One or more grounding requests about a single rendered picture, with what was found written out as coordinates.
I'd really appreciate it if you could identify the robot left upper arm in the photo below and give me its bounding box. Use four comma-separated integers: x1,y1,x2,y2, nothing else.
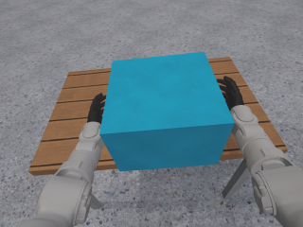
16,175,93,227

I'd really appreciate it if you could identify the robot right upper arm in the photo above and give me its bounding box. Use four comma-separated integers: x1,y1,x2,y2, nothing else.
251,166,303,227

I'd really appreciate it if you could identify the robot right forearm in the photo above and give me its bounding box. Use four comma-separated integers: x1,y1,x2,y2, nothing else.
230,105,303,176

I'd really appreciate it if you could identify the robot left forearm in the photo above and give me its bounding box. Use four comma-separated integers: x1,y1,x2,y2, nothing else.
35,121,105,215

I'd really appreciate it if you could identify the robot right hand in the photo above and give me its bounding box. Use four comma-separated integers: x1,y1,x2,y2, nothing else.
216,76,244,111

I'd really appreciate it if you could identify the table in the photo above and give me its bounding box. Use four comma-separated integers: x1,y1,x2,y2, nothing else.
28,57,288,210

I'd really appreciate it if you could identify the robot left hand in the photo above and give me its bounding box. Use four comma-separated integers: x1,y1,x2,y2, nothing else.
87,93,106,125

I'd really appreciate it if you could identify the carton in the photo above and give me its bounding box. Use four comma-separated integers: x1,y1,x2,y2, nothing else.
99,52,235,172

